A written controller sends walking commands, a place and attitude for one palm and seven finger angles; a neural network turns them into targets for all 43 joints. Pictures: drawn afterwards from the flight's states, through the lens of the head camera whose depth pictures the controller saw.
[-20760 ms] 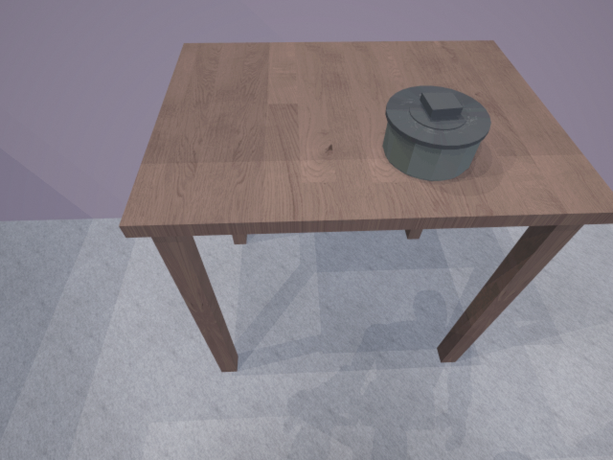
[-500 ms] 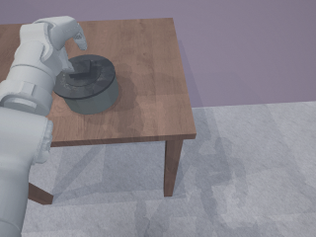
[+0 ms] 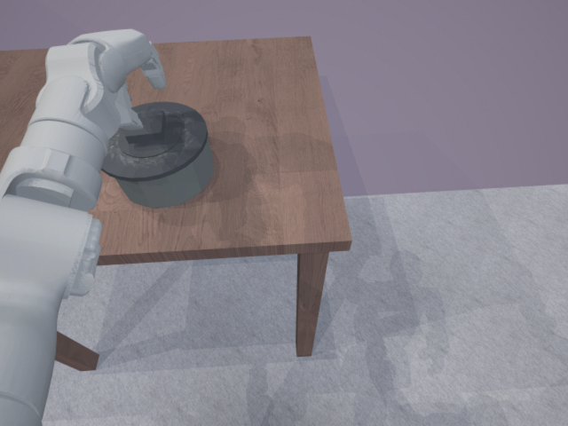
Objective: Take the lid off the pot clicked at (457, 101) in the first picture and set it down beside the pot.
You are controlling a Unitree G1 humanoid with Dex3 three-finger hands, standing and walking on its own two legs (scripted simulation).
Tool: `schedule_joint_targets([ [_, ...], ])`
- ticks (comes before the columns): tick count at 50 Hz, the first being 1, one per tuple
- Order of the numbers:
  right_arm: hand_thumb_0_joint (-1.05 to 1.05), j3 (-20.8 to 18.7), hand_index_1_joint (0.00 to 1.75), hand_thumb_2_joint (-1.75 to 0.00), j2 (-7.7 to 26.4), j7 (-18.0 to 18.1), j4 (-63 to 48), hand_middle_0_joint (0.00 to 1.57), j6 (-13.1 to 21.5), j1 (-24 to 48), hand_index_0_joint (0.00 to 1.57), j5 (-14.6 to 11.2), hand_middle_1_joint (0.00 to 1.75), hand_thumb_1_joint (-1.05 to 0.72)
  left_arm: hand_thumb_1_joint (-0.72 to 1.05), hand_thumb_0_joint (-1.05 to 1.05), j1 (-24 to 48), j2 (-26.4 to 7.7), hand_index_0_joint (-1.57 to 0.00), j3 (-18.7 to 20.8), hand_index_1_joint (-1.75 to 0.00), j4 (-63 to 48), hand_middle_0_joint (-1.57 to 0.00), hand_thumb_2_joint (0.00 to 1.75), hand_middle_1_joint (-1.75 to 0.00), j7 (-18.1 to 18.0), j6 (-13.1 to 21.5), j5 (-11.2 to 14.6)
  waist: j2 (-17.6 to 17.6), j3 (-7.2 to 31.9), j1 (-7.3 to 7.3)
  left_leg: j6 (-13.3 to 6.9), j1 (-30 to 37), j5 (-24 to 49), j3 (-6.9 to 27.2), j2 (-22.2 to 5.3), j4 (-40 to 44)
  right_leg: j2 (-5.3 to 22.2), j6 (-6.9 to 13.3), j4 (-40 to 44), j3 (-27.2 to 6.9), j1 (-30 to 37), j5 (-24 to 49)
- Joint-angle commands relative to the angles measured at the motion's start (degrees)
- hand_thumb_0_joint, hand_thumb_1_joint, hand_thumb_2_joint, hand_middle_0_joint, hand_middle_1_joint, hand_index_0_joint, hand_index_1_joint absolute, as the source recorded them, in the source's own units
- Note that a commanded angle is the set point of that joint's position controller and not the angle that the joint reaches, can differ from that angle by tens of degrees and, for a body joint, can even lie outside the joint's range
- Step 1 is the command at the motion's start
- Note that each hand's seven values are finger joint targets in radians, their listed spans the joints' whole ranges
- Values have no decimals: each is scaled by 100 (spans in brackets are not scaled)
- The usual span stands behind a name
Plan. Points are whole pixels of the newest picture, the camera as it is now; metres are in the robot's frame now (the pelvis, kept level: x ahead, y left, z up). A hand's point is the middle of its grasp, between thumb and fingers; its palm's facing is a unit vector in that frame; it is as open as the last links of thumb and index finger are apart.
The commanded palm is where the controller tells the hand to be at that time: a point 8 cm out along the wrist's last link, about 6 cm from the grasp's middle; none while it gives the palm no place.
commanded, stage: move the open hand above the knob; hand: left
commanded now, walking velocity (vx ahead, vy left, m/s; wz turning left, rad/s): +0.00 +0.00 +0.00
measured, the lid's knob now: (146, 126) +0.53 +0.18 +0.13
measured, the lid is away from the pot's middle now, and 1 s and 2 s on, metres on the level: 0.00 0.00 0.00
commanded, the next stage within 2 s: none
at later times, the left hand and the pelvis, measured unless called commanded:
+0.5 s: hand (120, 104) +0.50 +0.18 +0.19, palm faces -0.31 -0.05 -0.95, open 10.4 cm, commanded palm +0.50 +0.19 +0.26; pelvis +0.00 +0.00 +0.00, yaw +0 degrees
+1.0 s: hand (132, 100) +0.51 +0.17 +0.19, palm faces -0.32 -0.05 -0.95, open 10.4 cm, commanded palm +0.51 +0.18 +0.26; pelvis +0.00 +0.00 +0.00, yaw +0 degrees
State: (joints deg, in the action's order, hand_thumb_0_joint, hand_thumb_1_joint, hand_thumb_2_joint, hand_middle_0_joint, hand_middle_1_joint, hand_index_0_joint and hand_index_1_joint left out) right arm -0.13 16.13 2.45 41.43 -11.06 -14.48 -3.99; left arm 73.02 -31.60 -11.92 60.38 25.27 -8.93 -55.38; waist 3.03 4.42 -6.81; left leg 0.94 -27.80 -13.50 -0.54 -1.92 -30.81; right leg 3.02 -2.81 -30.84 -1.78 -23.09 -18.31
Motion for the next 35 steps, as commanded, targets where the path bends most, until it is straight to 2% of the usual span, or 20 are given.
schedule_joint_targets([
  [1, 0, -268, 30, -90, 843, 88, -475, 20, 128, -150, 20, 32, 30, -90, -17, 0, 2922, -1630, -61, 487, -49, -760, -61, 111, -49, -191, -42, -47, -526, 2382, 28, -464, 1814, 1863, -213, 472, -33, -537, 370, 277, 431, 492, 2491],
  [2, 0, -270, 30, -90, 855, 84, -484, 20, 128, -148, 20, 5, 30, -90, -17, 0, 2893, -1455, -61, 329, -49, -807, -61, 111, -49, -178, -33, 8, -371, 2390, 23, -453, 1844, 2001, -222, 465, -19, -536, 395, 270, 450, 446, 2515],
  [4, 0, -274, 30, -90, 848, 69, -465, 20, 95, -123, 20, 12, 30, -90, -17, 0, 2952, -1290, -61, 179, -49, -778, -61, 111, -49, -175, -67, -50, -396, 2189, -17, -448, 1848, 1887, -192, 448, -19, -546, 386, 302, 464, 273, 2338],
  [6, 0, -280, 30, -90, 855, 65, -478, 20, 99, -118, 20, 14, 30, -90, -17, 0, 3061, -1448, -61, 275, -49, -881, -61, 111, -49, -158, -64, -48, -419, 2138, -32, -464, 1836, 1699, -191, 468, -8, -554, 382, 352, 440, 309, 2277],
  [8, 0, -309, 30, -90, 849, 62, -532, 20, 128, -116, 20, 27, 30, -90, -17, 0, 3344, -1429, -61, 252, -49, -1369, -61, 111, -49, -135, 26, 5, -202, 2505, -44, -472, 2144, 1999, -159, 463, -54, -550, 381, 315, 409, 343, 2414],
  [10, 0, -324, 30, -90, 841, 78, -476, 20, 117, -147, 20, 12, 30, -90, -17, 0, 3269, -1291, -61, 151, -49, -1218, -61, 111, -49, -104, 29, 24, -306, 2393, -108, -475, 2123, 1936, -150, 459, -73, -560, 377, 335, 430, 238, 2357],
  [12, 0, -333, 30, -90, 846, 74, -501, 20, 149, -168, 20, 16, 30, -90, -17, 0, 3269, -1249, -61, 136, -49, -1439, -61, 111, -49, -97, 86, 98, -116, 2541, -71, -473, 2266, 2117, -151, 460, -76, -565, 402, 324, 457, 249, 2403],
  [13, 0, -321, 30, -90, 856, 66, -459, 20, 128, -173, 20, 25, 30, -90, -17, 0, 3177, -1494, -61, 349, -49, -1206, -61, 111, -49, -134, 64, 26, -140, 2455, -42, -455, 2201, 2057, -113, 447, -81, -566, 397, 313, 445, 216, 2310],
  [14, 0, -309, 30, -90, 848, 65, -439, 20, 112, -160, 20, 17, 30, -90, -17, 0, 3242, -1322, -61, 189, -49, -1163, -61, 111, -49, -132, 65, 22, -163, 2387, -80, -445, 2148, 2013, -105, 445, -50, -566, 404, 308, 471, 158, 2263],
  [16, 0, -303, 30, -90, 852, 73, -409, 20, 108, -171, 20, 9, 30, -90, -17, 0, 3095, -1368, -61, 242, -49, -953, -61, 111, -49, -152, 24, 23, -254, 2187, -74, -446, 2013, 1772, -137, 452, -15, -569, 407, 356, 475, 138, 2148],
  [17, 0, -292, 30, -90, 861, 75, -412, 20, 112, -173, 20, -2, 30, -90, -17, 0, 3081, -1216, -61, 124, -49, -959, -61, 111, -49, -139, 27, 80, -252, 2189, -73, -450, 2008, 1867, -162, 468, 6, -578, 424, 360, 497, 164, 2218],
  [18, 0, -294, 30, -90, 869, 70, -389, 20, 90, -153, 20, 1, 30, -90, -17, 0, 3179, -1371, -61, 222, -49, -950, -61, 111, -49, -171, -1, 19, -223, 2214, -82, -431, 2013, 1736, -150, 444, 11, -568, 407, 362, 469, 128, 2115],
  [20, 0, -283, 30, -90, 853, 77, -369, 20, 110, -171, 20, 10, 30, -90, -17, 0, 3384, -1241, -61, 99, -49, -916, -61, 111, -49, -201, -23, -6, -266, 2168, -122, -439, 1965, 1562, -119, 461, 41, -579, 413, 387, 491, 75, 1982],
  [22, 0, -284, 30, -90, 867, 87, -421, 20, 158, -155, 20, 22, 30, -90, -17, 0, 3438, -1385, -61, 211, -49, -1160, -61, 111, -49, -213, 46, 27, -107, 2473, -70, -447, 2106, 1843, -132, 471, -10, -573, 435, 331, 478, 211, 2210],
  [23, 0, -297, 30, -90, 869, 88, -415, 20, 161, -181, 20, 36, 30, -90, -17, 0, 3521, -1652, -61, 428, -49, -1199, -61, 111, -49, -246, 59, -42, -121, 2695, -61, -439, 2186, 1909, -98, 453, -46, -560, 411, 298, 433, 275, 2271],
  [26, 0, -298, 30, -90, 836, 102, -369, 20, 144, -214, 20, 22, 30, -90, -17, 0, 3262, -1343, -61, 193, -49, -802, -61, 111, -49, -220, 16, -74, -217, 2451, -108, -441, 2065, 1889, -139, 446, -61, -571, 401, 319, 466, 136, 2221],
  [27, 0, -299, 30, -90, 852, 87, -372, 20, 159, -255, 20, 10, 30, -90, -17, 0, 3306, -1203, -61, 98, -49, -935, -61, 111, -49, -200, 30, -6, -174, 2504, -102, -433, 2152, 2163, -121, 430, -48, -578, 417, 307, 496, 125, 2303],
  [30, 0, -287, 30, -90, 883, 83, -363, 20, 120, -222, 20, 18, 30, -90, -17, 0, 3330, -1490, -61, 308, -49, -807, -61, 111, -49, -208, -16, -51, -337, 2369, -97, -431, 1955, 1883, -132, 428, -16, -573, 397, 310, 477, 170, 2265],
  [34, 0, -312, 30, -90, 864, 67, -346, 20, 130, -268, 20, 32, 30, -90, -17, 0, 3445, -1208, -61, 66, -49, -792, -61, 111, -49, -195, -16, -67, -114, 2392, -152, -438, 2070, 1976, -127, 437, -78, -588, 402, 316, 465, 37, 2239],
  [35, 0, -326, 30, -90, 871, 63, -348, 20, 138, -306, 20, 37, 30, -90, -17, 0, 3518, -1405, -61, 225, -49, -959, -61, 111, -49, -208, 5, -84, -164, 2511, -141, -436, 2131, 1987, -95, 422, -75, -590, 397, 320, 465, 93, 2240],
])
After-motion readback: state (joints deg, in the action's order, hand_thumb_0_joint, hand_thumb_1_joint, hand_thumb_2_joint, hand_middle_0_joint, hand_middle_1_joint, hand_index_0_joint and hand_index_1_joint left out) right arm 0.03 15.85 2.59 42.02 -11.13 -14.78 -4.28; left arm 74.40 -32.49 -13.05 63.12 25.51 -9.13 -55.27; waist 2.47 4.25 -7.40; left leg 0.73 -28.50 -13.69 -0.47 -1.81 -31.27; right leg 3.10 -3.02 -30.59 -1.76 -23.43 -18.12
